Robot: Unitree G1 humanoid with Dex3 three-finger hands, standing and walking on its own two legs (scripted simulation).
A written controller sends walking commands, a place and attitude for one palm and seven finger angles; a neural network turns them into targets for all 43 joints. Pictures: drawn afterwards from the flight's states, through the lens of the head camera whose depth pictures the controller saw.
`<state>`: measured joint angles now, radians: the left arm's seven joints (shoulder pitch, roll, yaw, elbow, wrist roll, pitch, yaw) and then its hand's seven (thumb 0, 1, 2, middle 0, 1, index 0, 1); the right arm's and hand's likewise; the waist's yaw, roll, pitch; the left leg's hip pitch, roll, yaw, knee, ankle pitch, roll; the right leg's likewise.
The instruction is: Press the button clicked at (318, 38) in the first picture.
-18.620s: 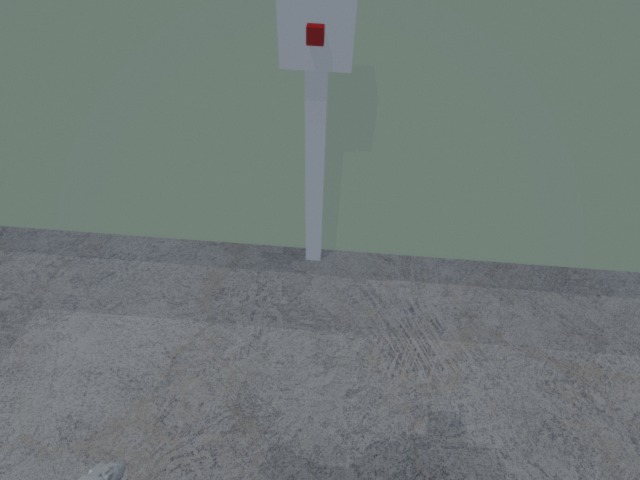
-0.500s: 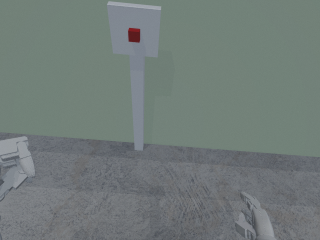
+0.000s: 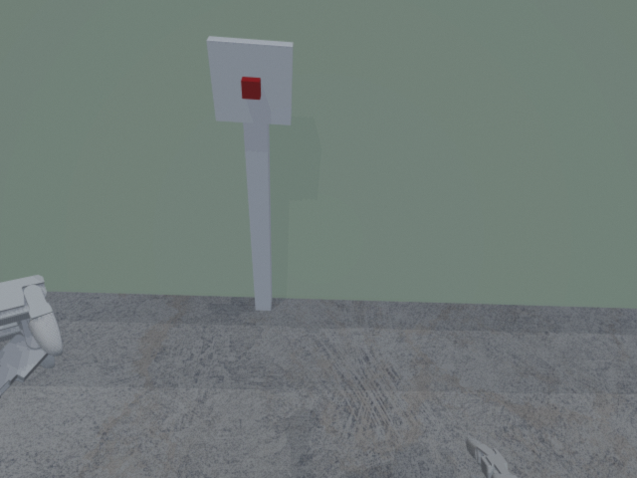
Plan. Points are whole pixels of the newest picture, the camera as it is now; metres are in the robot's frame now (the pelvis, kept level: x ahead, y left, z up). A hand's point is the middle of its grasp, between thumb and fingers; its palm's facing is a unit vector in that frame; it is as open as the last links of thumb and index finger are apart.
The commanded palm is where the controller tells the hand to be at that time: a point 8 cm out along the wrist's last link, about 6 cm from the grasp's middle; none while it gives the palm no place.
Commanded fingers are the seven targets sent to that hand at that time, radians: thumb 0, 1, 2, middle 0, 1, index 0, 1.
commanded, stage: stop stepping back and stand still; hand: left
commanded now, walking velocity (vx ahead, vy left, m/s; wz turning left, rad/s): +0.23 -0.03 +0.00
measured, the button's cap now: (251, 87) +0.88 +0.14 +0.12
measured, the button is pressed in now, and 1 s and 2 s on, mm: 0 0 0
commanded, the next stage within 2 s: let the arm hang, fingers relaxed in 1.24 s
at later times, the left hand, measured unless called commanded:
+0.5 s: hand (48, 359) +0.18 +0.23 +0.18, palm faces +0.44 -0.78 -0.45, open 3.1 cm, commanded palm +0.12 +0.27 +0.18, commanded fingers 0.00 0.90 0.90 -1.30 -1.50 -1.30 -1.50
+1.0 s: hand (22, 359) +0.19 +0.26 +0.16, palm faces +0.38 -0.81 -0.45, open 3.1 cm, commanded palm +0.13 +0.30 +0.18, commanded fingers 0.00 0.90 0.90 -1.30 -1.50 -1.30 -1.50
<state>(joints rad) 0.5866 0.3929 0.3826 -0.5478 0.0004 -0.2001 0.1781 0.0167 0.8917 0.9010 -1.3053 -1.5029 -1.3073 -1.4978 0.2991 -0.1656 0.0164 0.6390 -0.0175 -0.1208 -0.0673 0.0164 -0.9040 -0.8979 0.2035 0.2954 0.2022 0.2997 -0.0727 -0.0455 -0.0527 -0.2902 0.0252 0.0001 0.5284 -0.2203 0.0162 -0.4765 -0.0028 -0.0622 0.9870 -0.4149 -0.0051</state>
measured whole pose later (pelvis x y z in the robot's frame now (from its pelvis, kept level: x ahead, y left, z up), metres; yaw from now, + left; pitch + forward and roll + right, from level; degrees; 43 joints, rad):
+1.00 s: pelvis +0.00 +0.02 +0.00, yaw +1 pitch +0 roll -1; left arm 0.63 0.36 0.35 -0.55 -0.02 -0.22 0.16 0.02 0.89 0.90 -1.30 -1.50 -1.31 -1.50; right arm 0.21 -0.19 0.02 0.59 0.00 -0.10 -0.07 0.02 -0.90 -0.90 0.21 0.30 0.20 0.30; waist -0.01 -0.01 0.03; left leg -0.24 0.03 0.07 0.49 -0.25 0.01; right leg -0.24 -0.04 -0.08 0.46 -0.22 0.02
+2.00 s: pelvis -0.02 +0.01 +0.01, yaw +2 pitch -1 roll +0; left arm 0.29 0.23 0.04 1.13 0.01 0.02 0.03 0.01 0.91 0.90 -0.39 -0.53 -0.39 -0.52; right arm 0.33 -0.17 -0.01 1.10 -0.02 0.03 -0.01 0.01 -0.91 -0.90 0.20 0.30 0.20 0.30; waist 0.00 0.02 0.06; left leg -0.25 0.02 0.05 0.47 -0.20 0.01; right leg -0.25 -0.05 -0.11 0.45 -0.19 0.00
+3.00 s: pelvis +0.02 +0.00 +0.01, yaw +2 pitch -1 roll +0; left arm 0.10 0.30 0.02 1.14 0.01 -0.02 0.01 0.01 0.91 0.90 -0.20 -0.30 -0.20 -0.30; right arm 0.12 -0.31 0.00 1.12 -0.02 0.00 -0.01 0.01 -0.91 -0.90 0.20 0.30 0.20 0.30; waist -0.01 0.02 0.05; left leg -0.10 0.04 0.05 0.31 -0.18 -0.02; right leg -0.12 -0.02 -0.11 0.32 -0.18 -0.02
